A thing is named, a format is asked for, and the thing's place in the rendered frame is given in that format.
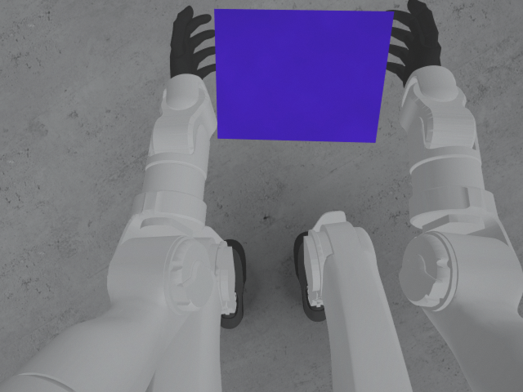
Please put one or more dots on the robot right upper arm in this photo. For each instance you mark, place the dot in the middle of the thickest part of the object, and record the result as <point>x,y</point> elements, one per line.
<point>470,288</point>

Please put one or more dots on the carton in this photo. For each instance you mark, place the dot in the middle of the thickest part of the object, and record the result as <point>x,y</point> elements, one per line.
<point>300,74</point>

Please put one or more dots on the robot right hand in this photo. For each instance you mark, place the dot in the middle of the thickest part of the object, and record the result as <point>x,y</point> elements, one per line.
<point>422,42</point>

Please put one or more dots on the left robot forearm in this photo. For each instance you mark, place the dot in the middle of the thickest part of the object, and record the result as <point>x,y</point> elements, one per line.
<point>171,202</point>

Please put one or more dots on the robot left upper arm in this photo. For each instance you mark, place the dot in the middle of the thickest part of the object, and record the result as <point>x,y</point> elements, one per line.
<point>154,284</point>

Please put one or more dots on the robot left foot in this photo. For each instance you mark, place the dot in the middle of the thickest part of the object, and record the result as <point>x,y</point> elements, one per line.
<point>232,320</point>

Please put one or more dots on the right robot thigh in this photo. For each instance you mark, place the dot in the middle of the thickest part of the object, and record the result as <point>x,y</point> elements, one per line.
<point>365,350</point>

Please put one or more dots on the robot left hand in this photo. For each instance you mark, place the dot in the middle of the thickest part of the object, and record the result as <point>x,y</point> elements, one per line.
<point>183,60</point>

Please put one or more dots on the right robot forearm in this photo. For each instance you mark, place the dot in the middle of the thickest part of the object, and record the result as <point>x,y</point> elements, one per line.
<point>444,159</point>

